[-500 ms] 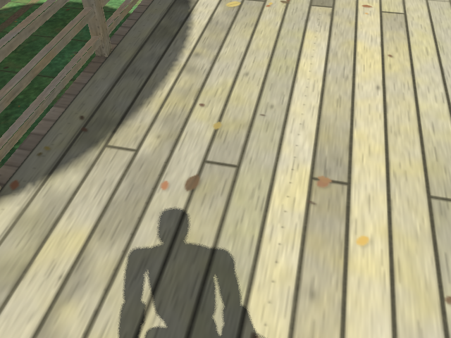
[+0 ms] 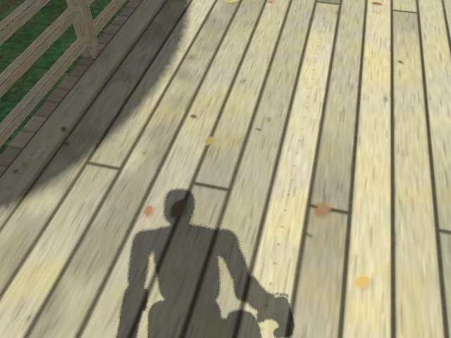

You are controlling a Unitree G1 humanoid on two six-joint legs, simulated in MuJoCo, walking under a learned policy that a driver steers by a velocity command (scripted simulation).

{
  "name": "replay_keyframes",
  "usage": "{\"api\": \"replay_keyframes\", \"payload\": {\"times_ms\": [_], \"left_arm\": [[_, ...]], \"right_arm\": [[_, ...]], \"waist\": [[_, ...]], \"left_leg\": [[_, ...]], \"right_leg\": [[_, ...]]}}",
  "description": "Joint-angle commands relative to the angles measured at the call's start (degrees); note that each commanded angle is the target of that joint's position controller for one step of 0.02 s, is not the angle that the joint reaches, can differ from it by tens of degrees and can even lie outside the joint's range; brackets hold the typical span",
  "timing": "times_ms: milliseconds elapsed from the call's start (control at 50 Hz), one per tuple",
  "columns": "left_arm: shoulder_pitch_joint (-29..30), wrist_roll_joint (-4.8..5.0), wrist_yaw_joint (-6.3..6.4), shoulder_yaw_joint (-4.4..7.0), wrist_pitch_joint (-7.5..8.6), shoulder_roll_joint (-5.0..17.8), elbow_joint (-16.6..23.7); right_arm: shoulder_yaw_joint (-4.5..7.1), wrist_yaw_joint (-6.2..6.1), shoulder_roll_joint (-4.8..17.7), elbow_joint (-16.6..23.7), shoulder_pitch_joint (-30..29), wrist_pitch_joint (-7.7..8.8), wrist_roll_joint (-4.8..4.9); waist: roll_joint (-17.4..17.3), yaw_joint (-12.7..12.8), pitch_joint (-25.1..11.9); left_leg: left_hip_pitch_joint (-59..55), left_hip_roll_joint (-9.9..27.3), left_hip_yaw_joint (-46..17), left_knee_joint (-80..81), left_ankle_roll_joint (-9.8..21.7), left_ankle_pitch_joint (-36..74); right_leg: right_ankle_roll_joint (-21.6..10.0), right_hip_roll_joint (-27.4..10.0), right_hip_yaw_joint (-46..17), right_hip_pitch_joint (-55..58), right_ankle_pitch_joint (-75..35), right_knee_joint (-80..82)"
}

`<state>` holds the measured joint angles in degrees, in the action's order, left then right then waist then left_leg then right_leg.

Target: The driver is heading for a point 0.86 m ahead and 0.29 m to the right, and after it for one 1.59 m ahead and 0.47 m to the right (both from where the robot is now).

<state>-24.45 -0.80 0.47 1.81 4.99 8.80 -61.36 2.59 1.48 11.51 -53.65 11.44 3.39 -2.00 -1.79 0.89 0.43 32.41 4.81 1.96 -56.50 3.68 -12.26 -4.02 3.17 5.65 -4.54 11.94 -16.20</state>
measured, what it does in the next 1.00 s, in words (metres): walks ahead, turning right: left foot, then right foot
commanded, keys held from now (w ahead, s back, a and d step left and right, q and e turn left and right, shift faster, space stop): w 0.12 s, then w+e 0.80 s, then e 0.08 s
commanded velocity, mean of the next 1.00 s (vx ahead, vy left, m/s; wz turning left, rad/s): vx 0.48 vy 0.00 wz -0.39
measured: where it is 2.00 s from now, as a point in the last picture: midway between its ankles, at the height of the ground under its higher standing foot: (271, 287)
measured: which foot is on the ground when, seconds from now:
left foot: up 0.00-0.22, down 0.24-0.78, up 0.80-1.00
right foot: down 0.00-0.24, up 0.26-0.76, down 0.78-1.00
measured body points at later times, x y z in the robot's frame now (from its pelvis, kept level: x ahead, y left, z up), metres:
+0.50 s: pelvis +0.29 +0.05 +0.00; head +0.31 +0.06 +0.45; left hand +0.40 +0.29 -0.15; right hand +0.25 -0.19 -0.14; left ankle +0.28 +0.13 -0.75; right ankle +0.30 -0.09 -0.66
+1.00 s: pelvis +0.54 -0.06 -0.01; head +0.57 -0.08 +0.44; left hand +0.69 +0.18 -0.14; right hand +0.56 -0.34 -0.13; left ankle +0.64 +0.09 -0.66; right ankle +0.54 -0.09 -0.75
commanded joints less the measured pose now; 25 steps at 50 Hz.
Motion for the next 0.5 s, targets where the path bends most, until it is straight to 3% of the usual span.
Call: {"api": "replay_keyframes", "payload": {"times_ms": [20, 100, 120, 180, 200, 220, 240, 260, 280, 300, 320, 340, 380, 440, 500], "left_arm": [[-2.2, 0.04, -0.01, 0.93, 1.11, 6.8, 1.6], [-3.3, 0.45, 0.03, 1.11, 1.61, 7.6, 1.3], [-4.0, -0.08, -0.05, 1.35, 1.52, 8.1, 1.1], [-4.4, -0.46, 0.29, 1.74, 0.97, 8.9, 0.8], [-3.6, -0.63, 0.36, 1.92, 0.83, 9.7, 0.9], [-2.6, -0.72, 0.29, 2.1, 0.62, 10.3, 1.0], [-2.2, -0.73, 0.1, 1.92, 0.46, 9.8, 1.2], [-4.4, 0.73, -0.34, 0.64, 0.45, 5.2, 3.0], [-9.1, 2.0, -0.34, 0.13, 0.24, 1.7, 3.6], [-3.9, 0.81, -0.11, 1.67, -0.33, 7.3, 3.5], [1.1, 0.58, -0.45, 1.86, -0.16, 7.3, 5.0], [2.9, 0.69, -0.62, 1.84, -0.2, 6.0, 5.4], [2.4, -0.63, -1.31, 2.15, -1.7, 4.8, 5.4], [5.2, -1.03, -2.09, 2.22, -3.54, 3.2, 7.1], [11.1, -1.14, -2.73, 2.02, -4.29, 3.3, 9.5]], "right_arm": [[0.02, 0.36, 0.8, 3.7, -2.6, -0.39, 0.11], [0.51, 0.44, 1.5, 5.5, -8.9, -0.8, 0.44], [0.49, 0.5, 1.5, 5.8, -9.8, -0.8, 0.5], [1.23, 0.33, 2.9, 6.9, -11.8, -0.3, 0.42], [1.61, 0.06, 3.4, 6.4, -9.3, 0.17, 0.36], [2.26, -0.36, 4.3, 4.4, -2.7, 0.78, 0.32], [3.26, -1.05, 6.3, 0.8, 8.2, 1.64, -0.2], [4.71, -1.87, 12.2, -0.2, 17.8, 2.5, -1.89], [5.49, -1.43, 16.2, -0.2, 18.8, 2.09, -1.51], [4.65, -1.27, 12.3, 0.6, 12.9, 1.42, -0.6], [3.42, -1.15, 8.2, 1.6, 7.2, 1.66, -0.22], [2.7, -1.1, 5.9, 1.7, 4.4, 2.03, -0.06], [1.69, -1.69, 2.7, 0.4, 4.7, 2.57, 0.46], [1.57, -2.17, 3.2, -1.2, 8.4, 3.66, 1.09], [1.47, -2.28, 3.6, -1.9, 10.4, 3.98, 0.79]], "waist": [[4.4, -1.1, 7.8], [4.9, 0.3, 8.0], [5.7, 0.5, 7.3], [5.2, 0.8, 7.6], [5.6, -0.6, 6.3], [5.1, -3.4, 2.9], [2.7, -7.5, -3.4], [-4.3, -9.4, -12.3], [-13.8, -7.2, -18.6], [-4.3, -5.5, -13.0], [-1.1, -4.2, -6.0], [-0.2, -3.0, -3.0], [-2.8, -0.7, -0.2], [-2.4, 0.4, 1.4], [-2.1, 0.2, 3.4]], "left_leg": [[4.3, 1.4, 0.4, 8.4, -1.8, 5.9], [1.2, -0.2, 1.7, 19.3, -1.7, 11.9], [0.5, -0.4, 2.0, 20.9, -1.1, 11.8], [-1.3, -1.7, 2.4, 23.8, 0.5, 6.5], [-5.3, -3.0, 2.9, 25.2, 1.2, 4.1], [-13.4, -4.9, 3.8, 27.4, 1.9, 3.0], [-27.5, -4.8, 3.3, 29.4, 3.1, 3.5], [-44.5, 10.3, -14.5, 32.6, 6.7, -8.1], [-52.1, 22.8, -38.4, 41.8, 11.5, -12.2], [-45.1, 19.5, -34.9, 42.9, 9.3, -16.1], [-36.8, 17.5, -25.8, 43.7, 7.5, -12.6], [-31.4, 15.3, -19.1, 45.4, 5.8, -6.2], [-25.7, 12.1, -9.5, 46.5, 3.6, 2.3], [-25.4, 11.6, -2.8, 47.3, 3.7, 11.3], [-26.1, 10.9, 2.5, 48.3, 4.0, 13.9]], "right_leg": [[-8.8, -16.0, -11.1, -5.0, -5.5, 12.1], [-8.0, -15.2, -7.7, -1.1, -11.6, 11.8], [-7.9, -15.5, -6.8, 1.0, -12.9, 11.1], [-7.3, -16.8, -8.2, 5.6, -21.2, 6.0], [-6.6, -16.6, -8.0, 6.0, -28.7, 1.7], [-5.7, -15.4, -7.1, 5.3, -36.1, -6.6], [-4.5, -12.1, -5.0, 0.1, -34.3, -19.3], [-2.5, -7.6, -2.5, -14.3, -15.8, -38.8], [-1.3, 0.8, -2.8, -28.5, 18.7, -54.7], [-2.3, -3.7, -8.2, -31.2, 13.7, -59.0], [-2.6, -6.0, -8.3, -31.6, 8.0, -57.6], [-2.8, -7.8, -8.4, -29.9, 4.6, -55.1], [-2.2, -9.3, -7.9, -27.1, 3.1, -52.5], [-1.6, -9.5, -6.7, -30.0, 0.2, -51.2], [-0.8, -10.0, -5.5, -34.9, -5.9, -46.4]]}}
